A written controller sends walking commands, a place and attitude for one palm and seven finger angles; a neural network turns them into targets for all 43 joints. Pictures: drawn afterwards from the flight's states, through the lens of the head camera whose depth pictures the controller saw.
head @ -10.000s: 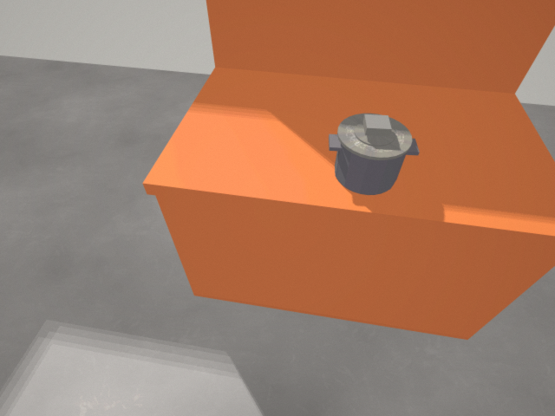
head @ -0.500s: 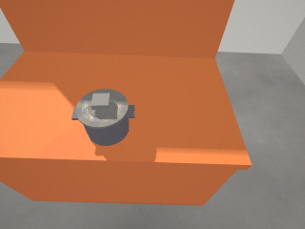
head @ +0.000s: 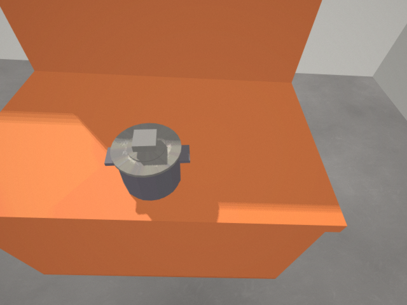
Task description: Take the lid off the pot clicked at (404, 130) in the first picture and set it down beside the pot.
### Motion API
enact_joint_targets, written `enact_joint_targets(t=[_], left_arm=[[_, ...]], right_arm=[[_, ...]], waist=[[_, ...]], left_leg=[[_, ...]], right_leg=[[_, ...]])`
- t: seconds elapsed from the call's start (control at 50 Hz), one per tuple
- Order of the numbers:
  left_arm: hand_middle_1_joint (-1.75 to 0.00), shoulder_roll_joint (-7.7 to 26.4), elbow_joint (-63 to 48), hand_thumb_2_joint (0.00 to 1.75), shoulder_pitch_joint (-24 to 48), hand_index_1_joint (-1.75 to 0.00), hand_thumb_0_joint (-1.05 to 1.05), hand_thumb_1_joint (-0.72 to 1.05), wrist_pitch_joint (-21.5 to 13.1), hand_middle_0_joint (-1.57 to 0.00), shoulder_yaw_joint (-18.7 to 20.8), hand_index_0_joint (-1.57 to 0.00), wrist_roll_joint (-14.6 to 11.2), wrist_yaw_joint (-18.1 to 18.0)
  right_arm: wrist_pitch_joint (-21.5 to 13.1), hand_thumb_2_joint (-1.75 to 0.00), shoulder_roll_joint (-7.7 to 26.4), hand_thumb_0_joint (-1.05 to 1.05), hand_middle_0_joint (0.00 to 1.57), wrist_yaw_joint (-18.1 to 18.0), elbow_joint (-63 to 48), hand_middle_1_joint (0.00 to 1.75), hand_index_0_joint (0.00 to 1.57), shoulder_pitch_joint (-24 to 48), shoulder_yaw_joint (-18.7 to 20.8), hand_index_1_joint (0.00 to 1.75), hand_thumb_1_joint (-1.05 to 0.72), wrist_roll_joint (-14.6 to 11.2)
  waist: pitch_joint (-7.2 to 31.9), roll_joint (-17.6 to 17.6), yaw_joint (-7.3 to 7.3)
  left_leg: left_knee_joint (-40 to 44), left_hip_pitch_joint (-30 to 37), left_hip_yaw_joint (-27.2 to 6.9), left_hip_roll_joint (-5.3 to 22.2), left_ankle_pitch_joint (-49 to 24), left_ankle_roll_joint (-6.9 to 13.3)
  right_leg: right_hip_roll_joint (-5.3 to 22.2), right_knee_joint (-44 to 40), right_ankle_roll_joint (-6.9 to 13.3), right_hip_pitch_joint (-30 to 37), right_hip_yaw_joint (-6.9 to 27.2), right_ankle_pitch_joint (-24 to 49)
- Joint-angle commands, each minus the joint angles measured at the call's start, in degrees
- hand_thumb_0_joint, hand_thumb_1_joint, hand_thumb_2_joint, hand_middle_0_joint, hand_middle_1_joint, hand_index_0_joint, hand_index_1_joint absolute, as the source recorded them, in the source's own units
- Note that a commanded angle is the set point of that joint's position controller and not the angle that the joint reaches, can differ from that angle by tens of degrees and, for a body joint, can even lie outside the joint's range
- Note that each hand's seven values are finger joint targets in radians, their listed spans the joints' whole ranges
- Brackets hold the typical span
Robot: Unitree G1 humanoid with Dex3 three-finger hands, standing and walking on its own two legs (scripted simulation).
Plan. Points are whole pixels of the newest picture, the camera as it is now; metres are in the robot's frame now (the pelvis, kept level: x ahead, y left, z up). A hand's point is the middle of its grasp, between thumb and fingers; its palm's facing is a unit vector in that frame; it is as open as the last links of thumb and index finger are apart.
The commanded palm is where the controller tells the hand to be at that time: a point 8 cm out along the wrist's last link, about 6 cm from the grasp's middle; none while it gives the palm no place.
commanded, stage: come to a stop and stand still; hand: left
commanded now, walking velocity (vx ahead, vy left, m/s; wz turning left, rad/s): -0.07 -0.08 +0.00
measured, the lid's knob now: (145, 140) +0.45 +0.18 +0.04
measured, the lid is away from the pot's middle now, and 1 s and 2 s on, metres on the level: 0.00 0.00 0.00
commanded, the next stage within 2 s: look again from close up in 0.86 s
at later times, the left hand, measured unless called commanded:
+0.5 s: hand out of the picture -0.01 +0.15 -0.17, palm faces +0.04 -0.96 -0.26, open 7.4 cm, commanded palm none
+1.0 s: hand out of the picture +0.00 +0.12 -0.17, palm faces +0.02 -0.98 -0.22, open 7.4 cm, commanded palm none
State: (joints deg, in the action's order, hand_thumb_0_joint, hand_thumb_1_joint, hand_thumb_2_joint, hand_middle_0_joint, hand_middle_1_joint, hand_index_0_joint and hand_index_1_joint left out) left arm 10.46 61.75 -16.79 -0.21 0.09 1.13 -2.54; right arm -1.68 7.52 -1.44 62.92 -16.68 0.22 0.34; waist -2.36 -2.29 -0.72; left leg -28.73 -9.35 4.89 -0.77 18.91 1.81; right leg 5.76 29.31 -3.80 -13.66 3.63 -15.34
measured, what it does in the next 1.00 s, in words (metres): shifts its weight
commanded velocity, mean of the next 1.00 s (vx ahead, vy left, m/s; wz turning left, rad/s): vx -0.01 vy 0.00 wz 0.00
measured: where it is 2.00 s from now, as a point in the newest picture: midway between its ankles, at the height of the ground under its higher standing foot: outside the picture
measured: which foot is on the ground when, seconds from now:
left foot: down 0.00-1.00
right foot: down 0.00-1.00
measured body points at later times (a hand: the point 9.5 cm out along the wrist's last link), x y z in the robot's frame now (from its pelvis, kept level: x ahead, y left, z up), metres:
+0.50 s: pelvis -0.01 -0.03 +0.00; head -0.02 -0.06 +0.44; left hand -0.01 +0.20 -0.15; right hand +0.02 -0.26 -0.17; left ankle -0.04 +0.10 -0.73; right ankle +0.00 -0.18 -0.73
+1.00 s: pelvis -0.02 -0.06 +0.00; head -0.01 -0.07 +0.45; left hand +0.00 +0.17 -0.15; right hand -0.03 -0.28 -0.16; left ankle -0.04 +0.10 -0.73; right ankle +0.00 -0.18 -0.73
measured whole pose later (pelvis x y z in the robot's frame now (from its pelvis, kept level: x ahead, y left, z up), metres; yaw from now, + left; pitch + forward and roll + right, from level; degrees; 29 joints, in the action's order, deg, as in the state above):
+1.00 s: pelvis -0.02 -0.06 +0.00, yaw +1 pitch -1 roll +1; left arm 9.5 60.8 -15.8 -0.3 -0.3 1.0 -1.4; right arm -0.6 9.3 -0.8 61.9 -18.6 0.3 0.7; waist -1.9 0.6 0.5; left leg -28.1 -10.6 2.2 3.5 16.4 -3.1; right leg 1.8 31.2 -0.8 -15.5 0.7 -14.8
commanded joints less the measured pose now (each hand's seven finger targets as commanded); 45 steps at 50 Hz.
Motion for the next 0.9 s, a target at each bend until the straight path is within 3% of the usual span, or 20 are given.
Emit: enact_joint_targets(t=[0.0, 0.14, 0.22, 0.24, 0.26, 0.28, 0.3, 0.32, 0.38, 0.42, 0.48, 0.62, 0.74, 0.82, 0.88], left_arm=[[-0.3, 2.91, -0.44, 0.9, -5.93, -0.3, 0.0, 0.9, -0.53, -0.2, -0.09, -0.2, -0.22, -0.02], [-0.3, 3.45, -0.23, 0.9, -6.09, -0.3, 0.0, 0.9, -0.34, -0.2, 0.3, -0.2, -0.21, 0.02], [-0.3, 3.32, -0.01, 0.9, -6.0, -0.3, 0.0, 0.9, -0.71, -0.2, 0.2, -0.2, -0.12, 0.09], [-0.3, 5.86, 1.35, 0.9, -4.03, -0.3, 0.0, 0.9, -0.72, -0.2, 0.63, -0.2, 0.43, -2.01], [-0.3, 6.15, -1.44, 0.9, -4.54, -0.3, 0.0, 0.9, -1.07, -0.2, 0.74, -0.2, -0.16, -1.44], [-0.3, 6.29, -1.72, 0.9, -4.14, -0.3, 0.0, 0.9, -1.05, -0.2, 0.97, -0.2, -0.6, -0.59], [-0.3, 5.14, -1.29, 0.9, -4.08, -0.3, 0.0, 0.9, -1.02, -0.2, 0.77, -0.2, -0.54, -0.33], [-0.3, 3.86, -1.31, 0.9, -3.92, -0.3, 0.0, 0.9, -0.89, -0.2, 0.52, -0.2, -0.27, -0.24], [-0.3, 3.69, -1.22, 0.9, -2.9, -0.3, 0.0, 0.9, -0.91, -0.2, 0.17, -0.2, -0.25, 0.16], [-0.3, 4.48, -1.81, 0.9, -2.01, -0.3, 0.0, 0.9, -1.03, -0.2, 0.16, -0.2, -0.18, 0.21], [-0.3, 5.77, -2.59, 0.9, -1.99, -0.3, 0.0, 0.9, -0.96, -0.2, 0.38, -0.2, -0.17, 0.4], [-0.3, 7.4, -4.36, 0.9, -1.66, -0.3, 0.0, 0.9, -1.11, -0.2, 0.98, -0.2, -0.15, 0.54], [-0.3, 7.14, -4.67, 0.9, -1.76, -0.3, 0.0, 0.9, -1.26, -0.2, 1.15, -0.2, -0.18, 0.62], [-0.3, 6.89, -4.17, 0.9, -1.87, -0.3, 0.0, 0.9, -1.36, -0.2, 1.12, -0.2, -0.26, 0.67], [-0.3, 6.67, -3.68, 0.9, -1.91, -0.3, 0.0, 0.9, -1.19, -0.2, 0.95, -0.2, -0.37, 0.75]], right_arm=[[-1.3, -0.9, 5.51, 0.0, 0.2, -0.52, -0.59, 0.3, 0.2, -4.34, 0.83, 0.3, -0.9, -0.39], [-1.01, -0.9, 5.43, 0.0, 0.2, -0.56, -0.01, 0.3, 0.2, -3.62, 0.95, 0.3, -0.9, -0.61], [-0.93, -0.9, 5.14, 0.0, 0.2, -0.39, 0.31, 0.3, 0.2, -3.89, 1.06, 0.3, -0.9, -0.63], [-0.63, -0.9, 10.29, 0.0, 0.2, -0.32, -3.5, 0.3, 0.2, -1.84, 1.86, 0.3, -0.9, -0.86], [-0.99, -0.9, 7.7, 0.0, 0.2, -0.11, -4.92, 0.3, 0.2, -3.14, 1.79, 0.3, -0.9, 0.15], [-0.85, -0.9, 8.02, 0.0, 0.2, -0.17, -5.3, 0.3, 0.2, -0.21, 1.9, 0.3, -0.9, 0.44], [-0.66, -0.9, 8.14, 0.0, 0.2, -0.52, -6.32, 0.3, 0.2, -1.24, 1.75, 0.3, -0.9, 0.38], [-0.59, -0.9, 7.91, 0.0, 0.2, -0.63, -6.84, 0.3, 0.2, -2.09, 1.74, 0.3, -0.9, 0.43], [0.23, -0.9, 6.67, 0.0, 0.2, -0.39, -7.43, 0.3, 0.2, -1.87, 1.52, 0.3, -0.9, 0.26], [0.58, -0.9, 6.64, 0.0, 0.2, -0.02, -7.5, 0.3, 0.2, -2.63, 1.59, 0.3, -0.9, 0.26], [0.78, -0.9, 6.45, 0.0, 0.2, 0.32, -7.19, 0.3, 0.2, -2.82, 1.39, 0.3, -0.9, 0.39], [0.75, -0.9, 7.26, 0.0, 0.2, 0.58, -7.09, 0.3, 0.2, -3.52, 1.33, 0.3, -0.9, 0.54], [0.15, -0.9, 6.89, 0.0, 0.2, 0.43, -5.96, 0.3, 0.2, -3.84, 1.12, 0.3, -0.9, 0.52], [-0.15, -0.9, 6.98, 0.0, 0.2, 0.23, -4.77, 0.3, 0.2, -4.34, 0.98, 0.3, -0.9, 0.39], [-0.14, -0.9, 6.33, 0.0, 0.2, 0.08, -3.94, 0.3, 0.2, -4.73, 0.8, 0.3, -0.9, 0.34]], waist=[[-2.57, 3.5, -0.03], [-1.25, 4.94, -0.03], [-0.5, 2.86, 0.26], [2.26, 10.83, 1.8], [7.54, 15.81, 0.64], [9.88, 17.74, -0.44], [8.84, 13.51, 0.26], [6.26, 10.76, 0.4], [-1.8, -0.17, 0.68], [-4.46, -2.59, 1.5], [-5.9, -1.65, 1.4], [-2.4, -3.09, 1.58], [-0.57, 1.16, 1.21], [1.03, 0.92, 0.99], [-0.17, 1.57, 0.82]], left_leg=[[7.86, -0.42, -6.53, 7.97, -25.64, 0.59], [7.82, 0.46, -5.62, 7.71, -21.96, 0.24], [7.28, 0.25, -5.14, 7.09, -17.62, 0.12], [-0.34, -0.98, -4.49, 9.41, -39.04, -2.2], [1.35, 0.32, -5.86, 7.99, -37.47, -2.68], [1.31, 3.37, -6.38, 8.46, -36.4, -1.41], [1.17, 1.63, -7.65, 9.71, -31.48, -0.35], [1.13, 0.01, -7.92, 9.66, -29.77, 0.07], [2.68, -4.43, -7.15, 7.1, -13.17, -0.14], [3.05, -5.56, -6.28, 5.7, -6.7, -0.63], [4.47, -5.18, -5.41, 5.05, -2.85, -0.84], [3.15, -3.49, -3.97, 4.43, -2.67, -1.53], [3.93, -2.86, -3.95, 5.19, -7.07, -1.81], [4.05, -2.4, -3.89, 5.81, -9.93, -1.86], [5.26, -2.48, -4.11, 6.14, -9.26, -1.77]], right_leg=[[0.15, -3.15, 3.79, 0.36, -1.31, 12.5], [0.6, -4.29, 3.42, 1.15, -0.96, 12.81], [0.74, -5.11, 3.58, 1.44, -0.73, 13.28], [0.84, -0.32, 3.36, 2.59, -2.03, 20.32], [-0.73, 3.75, 4.33, 4.49, -3.95, 10.1], [-0.99, 3.52, 4.83, 2.49, -4.44, 8.55], [-1.51, 2.42, 4.75, 1.44, -4.83, 4.32], [-1.63, 2.03, 4.92, 0.19, -4.86, 4.79], [-0.45, -1.86, 5.45, -3.42, -1.5, 6.25], [0.14, -3.41, 5.23, -5.52, 0.13, 3.57], [0.04, -5.23, 5.39, -7.48, 1.43, -1.86], [0.69, -7.51, 5.86, -6.94, 3.48, -4.8], [0.36, -6.11, 5.87, -4.36, 2.61, 2.1], [0.31, -4.98, 5.76, -1.93, 1.41, 7.59], [-0.06, -5.42, 5.87, -2.07, 0.9, 6.69]])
